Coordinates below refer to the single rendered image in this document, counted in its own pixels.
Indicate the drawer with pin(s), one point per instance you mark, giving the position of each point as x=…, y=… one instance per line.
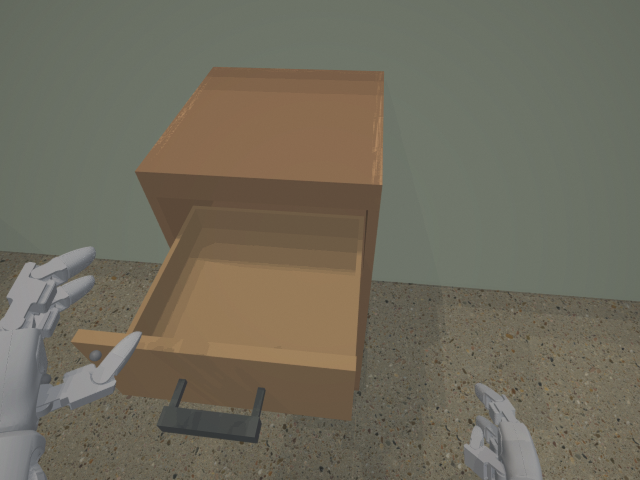
x=244, y=299

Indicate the cabinet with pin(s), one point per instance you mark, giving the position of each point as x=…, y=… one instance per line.
x=295, y=140

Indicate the right robot hand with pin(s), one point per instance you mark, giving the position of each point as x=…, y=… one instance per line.
x=512, y=453

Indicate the left robot forearm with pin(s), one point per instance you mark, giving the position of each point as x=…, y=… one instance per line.
x=20, y=452

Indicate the handle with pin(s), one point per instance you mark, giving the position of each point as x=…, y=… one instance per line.
x=208, y=423

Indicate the left robot hand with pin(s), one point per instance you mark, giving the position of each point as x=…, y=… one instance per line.
x=35, y=304

